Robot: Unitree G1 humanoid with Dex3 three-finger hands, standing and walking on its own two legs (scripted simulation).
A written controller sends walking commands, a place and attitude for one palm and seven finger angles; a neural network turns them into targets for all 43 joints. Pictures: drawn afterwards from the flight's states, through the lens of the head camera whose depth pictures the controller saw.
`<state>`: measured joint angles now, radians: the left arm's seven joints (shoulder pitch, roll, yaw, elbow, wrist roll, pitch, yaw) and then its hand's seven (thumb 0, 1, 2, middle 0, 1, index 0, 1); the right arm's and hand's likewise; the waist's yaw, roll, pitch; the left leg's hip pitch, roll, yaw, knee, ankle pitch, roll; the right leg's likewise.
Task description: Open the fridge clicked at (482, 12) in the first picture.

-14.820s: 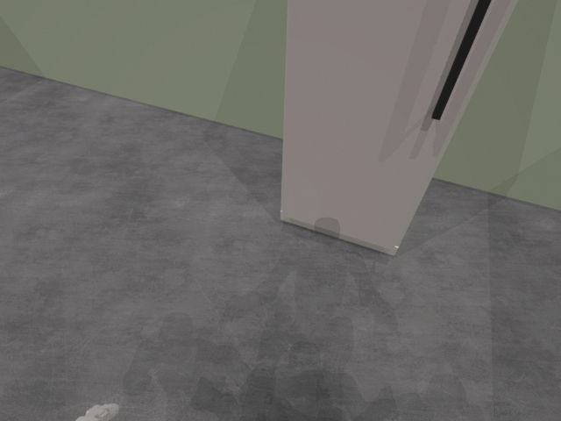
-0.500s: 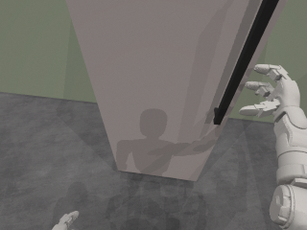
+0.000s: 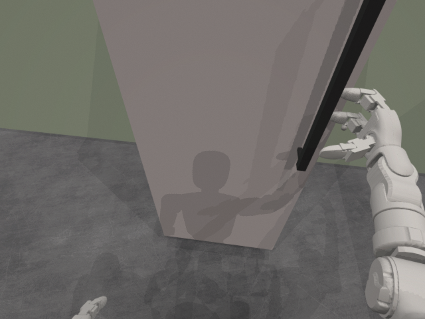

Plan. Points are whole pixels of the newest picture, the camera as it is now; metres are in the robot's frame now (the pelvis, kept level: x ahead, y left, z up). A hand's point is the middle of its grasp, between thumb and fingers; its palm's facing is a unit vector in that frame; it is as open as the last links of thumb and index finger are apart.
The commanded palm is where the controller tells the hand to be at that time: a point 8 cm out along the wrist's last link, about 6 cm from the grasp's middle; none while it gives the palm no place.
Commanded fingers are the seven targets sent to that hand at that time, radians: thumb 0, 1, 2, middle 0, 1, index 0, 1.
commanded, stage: feel for the door with the fingertips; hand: right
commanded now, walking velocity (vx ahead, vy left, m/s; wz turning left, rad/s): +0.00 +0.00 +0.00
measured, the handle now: (337, 72) +0.50 -0.15 +0.23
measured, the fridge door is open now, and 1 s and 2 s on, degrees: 0 0 0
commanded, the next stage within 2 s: slide the fingers in behind the handle in 0.44 s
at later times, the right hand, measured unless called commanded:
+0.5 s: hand (341, 119) +0.46 -0.18 +0.16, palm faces +0.03 +1.00 +0.01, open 13.8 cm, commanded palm +0.44 -0.23 +0.16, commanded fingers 0.00 0.50 -0.30 0.30 1.20 0.30 1.20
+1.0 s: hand (334, 125) +0.45 -0.17 +0.16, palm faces +0.00 +1.00 +0.01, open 14.0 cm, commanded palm +0.42 -0.22 +0.16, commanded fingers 0.00 0.50 -0.30 0.30 1.20 0.30 1.20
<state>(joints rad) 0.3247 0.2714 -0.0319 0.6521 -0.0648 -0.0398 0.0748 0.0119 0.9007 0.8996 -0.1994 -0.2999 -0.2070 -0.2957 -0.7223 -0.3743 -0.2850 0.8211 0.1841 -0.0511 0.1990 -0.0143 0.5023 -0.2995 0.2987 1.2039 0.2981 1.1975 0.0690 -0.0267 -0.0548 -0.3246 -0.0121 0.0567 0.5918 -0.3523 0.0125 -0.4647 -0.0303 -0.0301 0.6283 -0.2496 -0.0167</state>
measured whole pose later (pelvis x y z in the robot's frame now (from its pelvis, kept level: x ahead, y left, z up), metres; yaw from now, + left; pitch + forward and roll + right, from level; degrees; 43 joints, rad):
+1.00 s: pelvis +0.01 +0.00 +0.00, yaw +1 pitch +5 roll +1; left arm 0.34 0.26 -0.02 0.65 -0.06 -0.03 0.06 0.01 0.90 0.90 -0.20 -0.30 -0.21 -0.30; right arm -0.69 -0.34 -0.26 0.79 0.18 -0.07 0.17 -0.01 0.50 -0.30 0.30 1.21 0.30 1.20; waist 0.06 -0.04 -0.07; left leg -0.32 -0.01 0.05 0.60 -0.37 0.01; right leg -0.46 -0.03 -0.04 0.64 -0.27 -0.02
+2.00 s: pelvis +0.01 +0.01 +0.00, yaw +0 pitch +4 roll +1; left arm 0.31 0.26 -0.02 0.66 -0.05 -0.03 0.05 0.01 0.90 0.90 -0.20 -0.30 -0.21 -0.30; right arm -0.67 -0.25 -0.21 0.71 0.16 -0.03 0.07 -0.01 0.50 -0.30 0.29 1.20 0.30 1.20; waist 0.06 -0.04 -0.06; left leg -0.29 -0.02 0.05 0.58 -0.36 0.02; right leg -0.42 -0.03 -0.03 0.61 -0.26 -0.01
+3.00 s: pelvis +0.01 +0.01 +0.00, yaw +0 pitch +4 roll +1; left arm 0.32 0.25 -0.02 0.67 -0.05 -0.03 0.05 0.01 0.90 0.90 -0.20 -0.30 -0.21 -0.30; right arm -0.68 -0.25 -0.20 0.73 0.16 -0.05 0.04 0.00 -0.36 -0.67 0.36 1.33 0.36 1.32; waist 0.06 -0.04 -0.06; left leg -0.28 -0.01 0.04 0.57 -0.36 0.02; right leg -0.42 -0.03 -0.04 0.60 -0.25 -0.01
